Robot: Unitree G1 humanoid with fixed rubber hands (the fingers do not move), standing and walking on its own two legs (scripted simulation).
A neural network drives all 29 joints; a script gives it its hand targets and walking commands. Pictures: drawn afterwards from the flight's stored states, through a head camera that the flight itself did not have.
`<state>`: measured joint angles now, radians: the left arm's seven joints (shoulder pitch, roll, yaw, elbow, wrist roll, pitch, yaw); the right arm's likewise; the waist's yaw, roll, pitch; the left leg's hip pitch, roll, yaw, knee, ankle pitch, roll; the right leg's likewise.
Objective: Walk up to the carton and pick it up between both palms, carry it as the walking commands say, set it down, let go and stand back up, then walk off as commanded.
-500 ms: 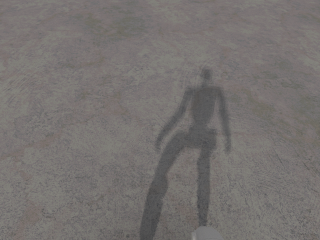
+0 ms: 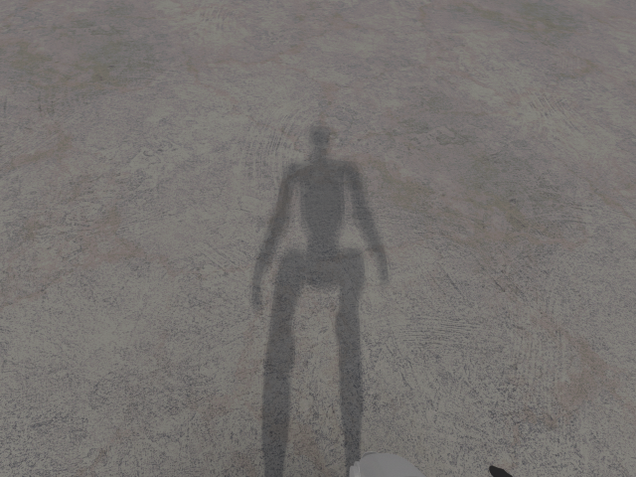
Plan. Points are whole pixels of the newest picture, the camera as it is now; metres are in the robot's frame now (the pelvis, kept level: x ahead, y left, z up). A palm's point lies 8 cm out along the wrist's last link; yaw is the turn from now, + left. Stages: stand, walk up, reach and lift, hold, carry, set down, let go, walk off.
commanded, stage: walk off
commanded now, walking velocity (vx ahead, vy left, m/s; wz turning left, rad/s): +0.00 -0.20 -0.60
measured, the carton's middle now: out of the picture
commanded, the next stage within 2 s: stand in 0.66 s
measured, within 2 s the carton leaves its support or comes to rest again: neither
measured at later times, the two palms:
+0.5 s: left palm out of the picture +0.14 +0.06 -0.11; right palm out of the picture +0.02 -0.44 -0.14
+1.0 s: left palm out of the picture +0.14 -0.07 -0.13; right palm out of the picture -0.12 -0.50 -0.12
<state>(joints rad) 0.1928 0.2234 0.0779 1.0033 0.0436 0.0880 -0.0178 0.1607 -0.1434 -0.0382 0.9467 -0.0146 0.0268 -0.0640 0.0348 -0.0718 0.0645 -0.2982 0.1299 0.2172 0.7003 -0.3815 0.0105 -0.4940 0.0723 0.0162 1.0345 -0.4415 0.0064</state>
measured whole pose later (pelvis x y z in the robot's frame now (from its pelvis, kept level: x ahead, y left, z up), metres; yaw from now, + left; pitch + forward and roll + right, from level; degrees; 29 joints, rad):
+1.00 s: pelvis -0.03 -0.26 +0.01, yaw -29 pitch +0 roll +0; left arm 0.21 0.23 0.07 1.02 0.03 0.05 -0.02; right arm 0.22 -0.19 -0.06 1.01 -0.02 0.03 -0.03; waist -0.02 -0.03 0.04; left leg -0.24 0.14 0.17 0.55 -0.29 -0.06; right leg -0.31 -0.05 0.05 0.64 -0.37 0.04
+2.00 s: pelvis -0.06 -0.35 +0.02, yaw -29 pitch -1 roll +0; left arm 0.32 0.08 0.00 1.23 0.01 -0.02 0.05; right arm 0.33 -0.10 -0.01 1.18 0.00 0.02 -0.03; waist -0.01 0.01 0.01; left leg -0.09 0.10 0.07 0.37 -0.25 -0.08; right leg -0.14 0.07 -0.03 0.39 -0.22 -0.07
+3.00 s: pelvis -0.05 -0.35 +0.02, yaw -29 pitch -2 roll +0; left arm 0.26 0.16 0.04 1.15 0.02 -0.03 0.05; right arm 0.31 -0.18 -0.02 1.14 -0.02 0.01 -0.05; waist -0.01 0.03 0.05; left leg -0.07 0.10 0.08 0.39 -0.29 -0.07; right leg -0.12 0.06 -0.03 0.40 -0.25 -0.06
